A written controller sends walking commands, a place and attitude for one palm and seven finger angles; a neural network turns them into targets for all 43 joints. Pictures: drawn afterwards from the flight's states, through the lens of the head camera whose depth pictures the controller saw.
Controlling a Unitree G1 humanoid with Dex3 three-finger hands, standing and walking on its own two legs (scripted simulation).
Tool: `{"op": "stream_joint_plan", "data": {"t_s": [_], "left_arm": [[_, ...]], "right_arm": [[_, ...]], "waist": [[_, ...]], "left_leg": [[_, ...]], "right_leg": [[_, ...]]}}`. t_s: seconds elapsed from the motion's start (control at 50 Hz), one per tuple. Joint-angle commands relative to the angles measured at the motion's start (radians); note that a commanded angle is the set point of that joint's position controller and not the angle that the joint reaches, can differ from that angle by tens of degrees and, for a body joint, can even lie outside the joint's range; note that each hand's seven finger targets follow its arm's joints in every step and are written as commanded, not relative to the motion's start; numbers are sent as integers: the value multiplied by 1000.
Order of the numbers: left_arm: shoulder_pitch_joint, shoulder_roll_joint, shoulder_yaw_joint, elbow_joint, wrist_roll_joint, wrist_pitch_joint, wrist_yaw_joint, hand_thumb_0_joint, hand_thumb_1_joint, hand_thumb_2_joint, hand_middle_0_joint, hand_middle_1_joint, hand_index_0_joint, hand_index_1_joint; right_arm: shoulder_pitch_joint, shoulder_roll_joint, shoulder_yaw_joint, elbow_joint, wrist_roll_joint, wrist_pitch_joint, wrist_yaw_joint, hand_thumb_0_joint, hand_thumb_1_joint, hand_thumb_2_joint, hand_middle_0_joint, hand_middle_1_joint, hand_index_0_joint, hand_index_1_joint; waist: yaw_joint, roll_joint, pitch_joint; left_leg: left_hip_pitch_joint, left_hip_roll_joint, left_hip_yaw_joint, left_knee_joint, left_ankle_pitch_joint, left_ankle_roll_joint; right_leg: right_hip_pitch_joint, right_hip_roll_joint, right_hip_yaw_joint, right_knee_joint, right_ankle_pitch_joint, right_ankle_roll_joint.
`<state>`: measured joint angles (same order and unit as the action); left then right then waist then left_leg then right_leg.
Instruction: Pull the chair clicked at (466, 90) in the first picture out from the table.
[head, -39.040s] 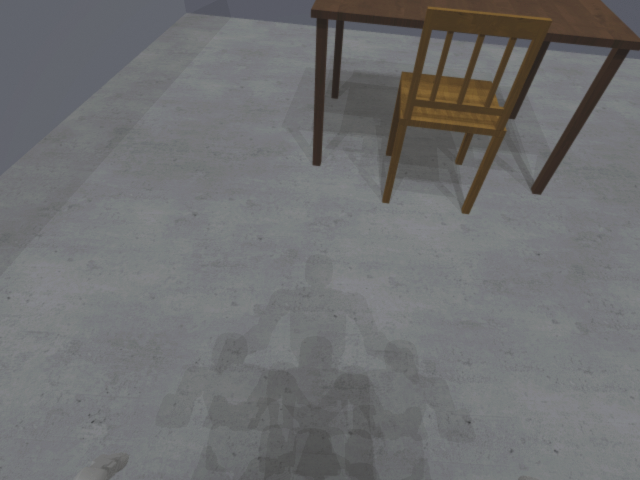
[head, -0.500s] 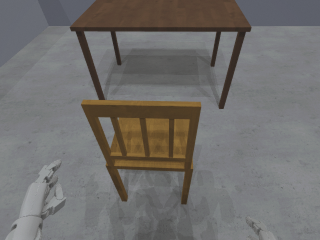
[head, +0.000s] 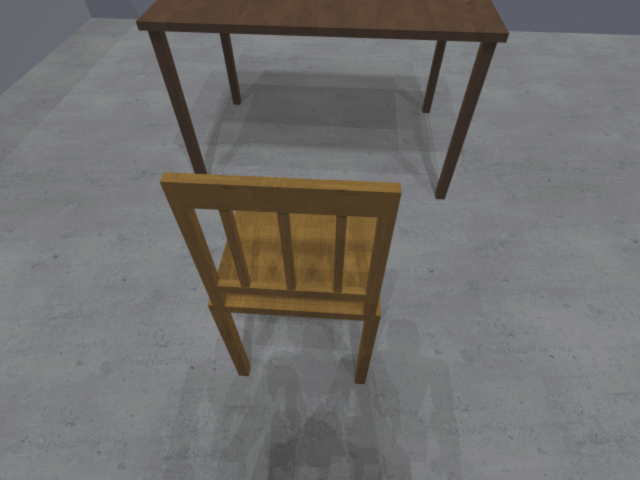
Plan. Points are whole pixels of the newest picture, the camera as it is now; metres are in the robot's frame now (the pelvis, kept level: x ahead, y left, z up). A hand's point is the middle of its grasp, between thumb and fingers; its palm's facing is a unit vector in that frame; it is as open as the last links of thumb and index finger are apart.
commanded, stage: let the arm hang, fingers relaxed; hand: left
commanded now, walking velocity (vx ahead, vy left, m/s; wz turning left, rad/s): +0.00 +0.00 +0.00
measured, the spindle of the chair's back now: (287, 252) +0.53 +0.10 -0.12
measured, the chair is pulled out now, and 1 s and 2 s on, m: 0.66 0.66 0.66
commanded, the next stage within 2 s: look to check the result in 0.48 s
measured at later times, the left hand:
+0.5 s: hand out of the picture +0.03 +0.16 -0.17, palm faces -0.02 -0.98 -0.21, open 7.3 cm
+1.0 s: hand out of the picture +0.02 +0.16 -0.17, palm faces -0.02 -0.98 -0.19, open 7.3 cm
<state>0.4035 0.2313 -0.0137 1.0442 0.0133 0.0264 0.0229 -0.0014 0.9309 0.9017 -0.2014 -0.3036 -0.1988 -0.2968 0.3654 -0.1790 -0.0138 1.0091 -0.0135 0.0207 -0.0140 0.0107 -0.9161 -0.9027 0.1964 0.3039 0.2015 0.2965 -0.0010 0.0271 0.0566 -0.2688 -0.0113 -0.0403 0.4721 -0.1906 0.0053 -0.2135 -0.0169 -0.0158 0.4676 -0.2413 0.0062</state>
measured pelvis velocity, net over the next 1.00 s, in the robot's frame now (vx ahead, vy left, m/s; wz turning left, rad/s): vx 0.01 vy -0.01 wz -0.02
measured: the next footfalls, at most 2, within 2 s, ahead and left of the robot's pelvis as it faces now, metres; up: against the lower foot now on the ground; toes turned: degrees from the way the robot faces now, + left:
none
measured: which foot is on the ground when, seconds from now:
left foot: down 0.00-1.00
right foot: down 0.00-1.00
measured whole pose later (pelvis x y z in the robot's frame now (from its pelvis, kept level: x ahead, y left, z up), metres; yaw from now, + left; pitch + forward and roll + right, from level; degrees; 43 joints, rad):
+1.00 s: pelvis +0.01 -0.01 +0.00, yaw -1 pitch -2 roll +0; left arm 0.29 0.15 -0.02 1.04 0.01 0.00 0.03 0.00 0.92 0.90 -0.20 -0.30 -0.20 -0.30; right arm 0.32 -0.12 0.00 1.05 -0.01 0.00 -0.03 0.01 -0.91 -0.90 0.20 0.30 0.20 0.30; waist -0.01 0.00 0.07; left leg -0.23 0.01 -0.03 0.45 -0.20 -0.02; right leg -0.18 0.01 -0.01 0.45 -0.25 -0.01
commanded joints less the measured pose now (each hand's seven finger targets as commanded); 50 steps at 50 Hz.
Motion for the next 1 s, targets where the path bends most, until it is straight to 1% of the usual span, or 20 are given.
{"op": "stream_joint_plan", "data": {"t_s": [0.0,0.02,0.08,0.1,0.2,0.24,0.3,0.32,0.34,0.42,0.46,0.5,0.58,0.6,0.64,0.68,0.72,0.82,0.84,0.98], "left_arm": [[1,66,3,-43,-5,-25,8,0,900,900,-200,-300,-200,-300],[5,62,2,-37,-6,-26,9,0,900,900,-200,-300,-200,-300],[9,58,2,-30,-7,-29,13,0,900,900,-200,-300,-200,-300],[4,56,2,-31,-7,-30,14,0,900,900,-200,-300,-200,-300],[-13,41,4,-31,-8,-33,18,0,900,900,-200,-300,-200,-300],[-13,38,5,-34,-8,-33,19,0,900,900,-200,-300,-200,-300],[-27,34,9,-30,-9,-32,19,0,900,900,-200,-300,-200,-300],[-27,32,10,-31,-9,-32,19,0,900,900,-200,-300,-200,-300],[-35,31,10,-34,-8,-31,18,0,900,900,-200,-300,-200,-300],[-41,32,14,-40,-9,-33,17,0,900,900,-200,-300,-200,-300],[-46,31,14,-41,-8,-34,18,0,900,900,-200,-300,-200,-300],[-52,32,15,-45,-9,-35,18,0,900,900,-200,-300,-200,-300],[-53,32,14,-43,-10,-33,18,0,900,900,-200,-300,-200,-300],[-48,30,15,-43,-10,-33,18,0,900,900,-200,-300,-200,-300],[-48,30,13,-41,-10,-32,18,0,900,900,-200,-300,-200,-300],[-47,31,15,-39,-9,-32,18,0,900,900,-200,-300,-200,-300],[-47,30,15,-38,-10,-33,17,0,900,900,-200,-300,-200,-300],[-46,25,14,-35,-10,-33,17,0,900,900,-200,-300,-200,-300],[-48,23,13,-35,-9,-31,18,0,900,900,-200,-300,-200,-300],[-38,21,14,-32,-8,-31,17,0,900,900,-200,-300,-200,-300]], "right_arm": [[71,-89,-13,-25,-3,-23,-6,0,-900,-900,200,300,200,300],[72,-87,-12,-19,-2,-26,-8,0,-900,-900,200,300,200,300],[65,-73,-6,-5,0,-30,-9,0,-900,-900,200,300,200,300],[65,-67,-5,-3,1,-31,-10,0,-900,-900,200,300,200,300],[59,-48,-1,12,1,-34,-14,0,-900,-900,200,300,200,300],[51,-43,-1,13,1,-32,-15,0,-900,-900,200,300,200,300],[48,-36,0,19,-2,-30,-16,0,-900,-900,200,300,200,300],[49,-35,-1,18,-2,-30,-16,0,-900,-900,200,300,200,300],[50,-32,-1,18,-1,-29,-17,0,-900,-900,200,300,200,300],[51,-38,-2,17,-1,-32,-17,0,-900,-900,200,300,200,300],[47,-40,-2,17,0,-31,-18,0,-900,-900,200,300,200,300],[52,-43,-2,18,0,-34,-18,0,-900,-900,200,300,200,300],[43,-41,-1,22,0,-30,-19,0,-900,-900,200,300,200,300],[45,-39,-1,23,0,-30,-19,0,-900,-900,200,300,200,300],[42,-42,-2,23,0,-29,-20,0,-900,-900,200,300,200,300],[44,-42,-1,24,0,-31,-20,0,-900,-900,200,300,200,300],[48,-46,0,22,1,-33,-20,0,-900,-900,200,300,200,300],[45,-46,0,22,2,-33,-22,0,-900,-900,200,300,200,300],[41,-41,-1,23,2,-32,-22,0,-900,-900,200,300,200,300],[44,-40,-2,21,1,-30,-21,0,-900,-900,200,300,200,300]], "waist": [[-13,-70,41],[-13,-71,26],[-8,-30,25],[-9,-49,28],[-8,-30,37],[-4,-11,59],[-6,6,61],[-6,6,55],[-7,-1,71],[-8,-33,10],[-8,-47,20],[-10,-41,-3],[-9,-6,39],[-9,-19,25],[-8,-18,43],[-9,1,27],[-10,-14,3],[-11,-14,9],[-9,-7,39],[-8,-12,39]], "left_leg": [[-2,78,-87,-110,-152,49],[13,80,-88,-107,-129,49],[14,79,-72,-97,-67,47],[12,78,-69,-91,-49,45],[28,78,-54,-81,28,40],[21,77,-52,-84,17,40],[17,79,-51,-90,0,35],[20,79,-49,-88,-1,35],[13,79,-53,-92,1,37],[46,83,-48,-84,28,35],[44,83,-44,-81,41,34],[59,84,-44,-78,71,33],[46,87,-42,-85,47,31],[54,88,-44,-85,48,32],[51,89,-46,-92,31,33],[53,92,-48,-95,31,34],[62,93,-50,-93,44,35],[65,95,-52,-94,46,35],[49,94,-56,-102,33,37],[38,91,-59,-104,-1,38]], "right_leg": [[-90,-64,99,-128,-134,-66],[-86,-63,100,-120,-110,-66],[-70,-68,101,-108,-43,-65],[-64,-68,103,-108,-31,-66],[-58,-72,104,-102,26,-66],[-64,-67,105,-112,16,-68],[-62,-65,112,-113,-1,-68],[-58,-66,114,-115,3,-69],[-60,-62,109,-117,10,-70],[-28,-69,107,-114,35,-66],[-27,-68,109,-118,48,-66],[-13,-69,109,-111,77,-66],[-33,-69,107,-122,48,-67],[-29,-66,109,-121,49,-67],[-39,-63,106,-129,32,-68],[-30,-65,109,-122,37,-66],[-15,-65,106,-117,52,-65],[-18,-64,107,-119,52,-64],[-31,-62,102,-124,39,-65],[-30,-64,100,-125,12,-63]]}}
